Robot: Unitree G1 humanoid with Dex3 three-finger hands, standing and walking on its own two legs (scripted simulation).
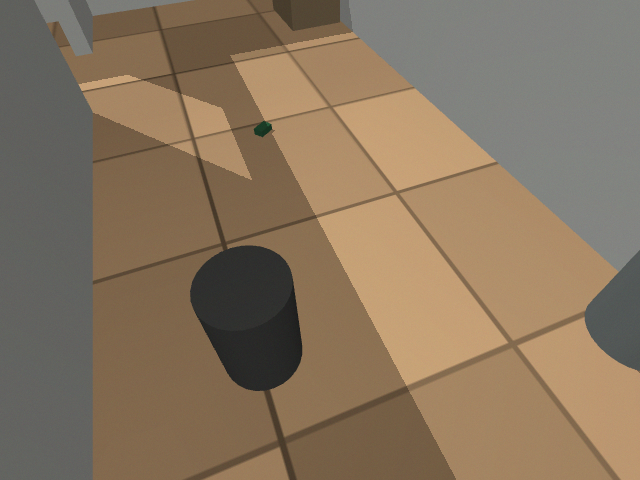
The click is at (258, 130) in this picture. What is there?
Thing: small box
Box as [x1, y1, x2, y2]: [254, 121, 271, 136]
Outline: 271,125 263,121 254,128 255,134 262,136 271,129
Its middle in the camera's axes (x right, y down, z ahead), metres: -0.33 -0.62 +2.18
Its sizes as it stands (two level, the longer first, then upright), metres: 0.088 0.056 0.036
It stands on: the floor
